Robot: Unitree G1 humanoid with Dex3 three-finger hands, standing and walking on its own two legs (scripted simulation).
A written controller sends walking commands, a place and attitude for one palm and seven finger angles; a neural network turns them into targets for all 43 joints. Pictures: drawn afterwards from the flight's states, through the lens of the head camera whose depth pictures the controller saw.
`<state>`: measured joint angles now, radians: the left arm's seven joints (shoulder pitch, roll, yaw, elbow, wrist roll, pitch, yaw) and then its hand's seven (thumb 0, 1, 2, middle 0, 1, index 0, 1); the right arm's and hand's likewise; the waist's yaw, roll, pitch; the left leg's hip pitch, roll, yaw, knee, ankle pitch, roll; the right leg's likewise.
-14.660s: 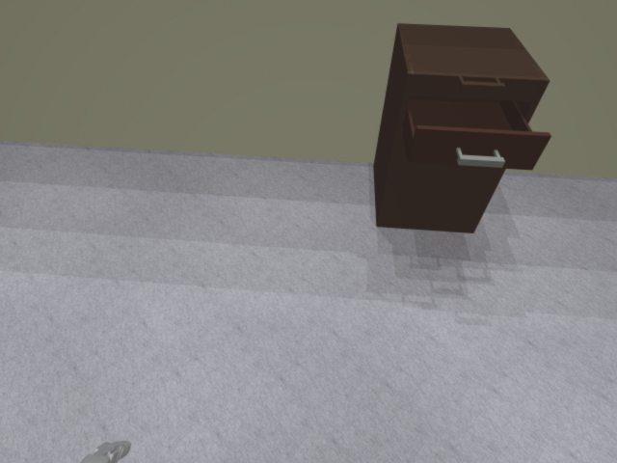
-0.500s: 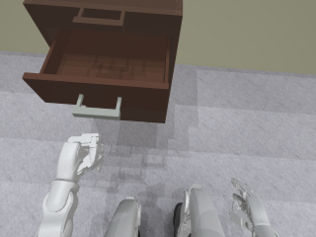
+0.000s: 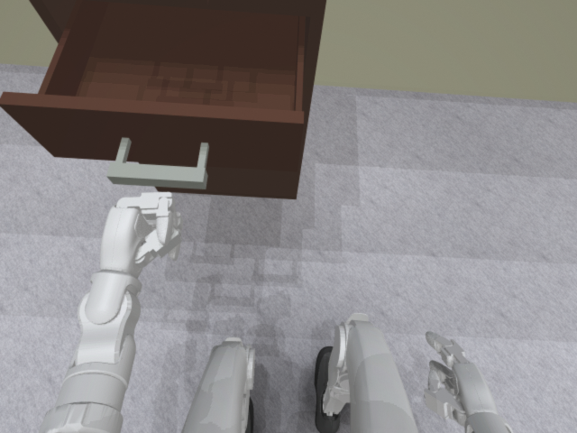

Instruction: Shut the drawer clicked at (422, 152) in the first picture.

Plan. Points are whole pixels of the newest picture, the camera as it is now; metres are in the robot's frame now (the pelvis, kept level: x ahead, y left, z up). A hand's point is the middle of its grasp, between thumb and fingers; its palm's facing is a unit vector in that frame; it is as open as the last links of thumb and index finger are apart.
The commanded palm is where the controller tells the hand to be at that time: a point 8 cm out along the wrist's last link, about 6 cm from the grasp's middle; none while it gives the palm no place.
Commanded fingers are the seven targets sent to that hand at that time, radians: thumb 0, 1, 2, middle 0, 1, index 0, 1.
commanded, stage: bring the fist close to the handle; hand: left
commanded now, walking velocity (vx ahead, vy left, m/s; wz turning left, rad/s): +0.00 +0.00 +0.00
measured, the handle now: (161, 162) +0.48 +0.19 +0.00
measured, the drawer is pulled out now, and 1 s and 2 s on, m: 0.19 0.17 0.05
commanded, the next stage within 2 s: push the drawer shut in 0.38 s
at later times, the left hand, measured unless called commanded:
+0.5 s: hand (178, 223) +0.38 +0.15 -0.01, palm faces -0.09 -1.00 -0.04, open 3.2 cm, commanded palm +0.37 +0.20 +0.00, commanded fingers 0.00 0.90 0.90 -1.40 -1.60 -1.40 -1.60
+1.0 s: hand (182, 201) +0.42 +0.15 -0.01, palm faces -0.09 -0.99 -0.05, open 3.0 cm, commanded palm +0.42 +0.20 +0.00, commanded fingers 0.00 0.90 0.90 -1.40 -1.60 -1.40 -1.60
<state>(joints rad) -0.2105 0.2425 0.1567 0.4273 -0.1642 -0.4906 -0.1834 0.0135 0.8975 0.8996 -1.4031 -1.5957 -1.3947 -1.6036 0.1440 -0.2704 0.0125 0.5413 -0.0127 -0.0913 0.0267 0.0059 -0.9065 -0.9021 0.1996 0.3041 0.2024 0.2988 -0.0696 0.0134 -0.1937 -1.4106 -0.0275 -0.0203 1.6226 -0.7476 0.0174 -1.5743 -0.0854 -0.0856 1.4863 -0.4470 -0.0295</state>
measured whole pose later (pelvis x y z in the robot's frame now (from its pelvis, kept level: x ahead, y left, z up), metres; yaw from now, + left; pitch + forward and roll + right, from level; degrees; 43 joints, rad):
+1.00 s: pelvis -0.01 +0.01 -0.01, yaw +0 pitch +32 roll -2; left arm -0.47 0.28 0.18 0.63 -0.13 -0.49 -0.17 -0.02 0.81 0.93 -1.40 -1.60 -1.40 -1.60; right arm 0.14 -0.26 0.03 0.58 -0.02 -0.05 0.01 0.00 -0.91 -0.90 0.20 0.30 0.20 0.30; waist -0.10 0.02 -0.17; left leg -1.47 -0.04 -0.03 1.64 -0.73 0.02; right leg -1.61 -0.10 -0.09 1.48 -0.43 -0.02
